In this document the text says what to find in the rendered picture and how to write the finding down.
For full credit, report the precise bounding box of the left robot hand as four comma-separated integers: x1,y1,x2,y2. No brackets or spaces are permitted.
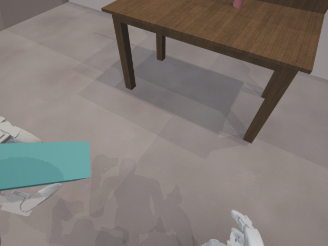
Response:
0,117,63,216

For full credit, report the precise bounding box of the right robot hand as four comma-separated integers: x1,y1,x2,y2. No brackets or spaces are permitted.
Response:
227,210,264,246

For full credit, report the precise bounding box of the table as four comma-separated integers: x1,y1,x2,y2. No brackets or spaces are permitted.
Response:
101,0,328,143

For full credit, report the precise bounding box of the sponge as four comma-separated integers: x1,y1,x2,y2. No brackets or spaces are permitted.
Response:
0,141,91,191

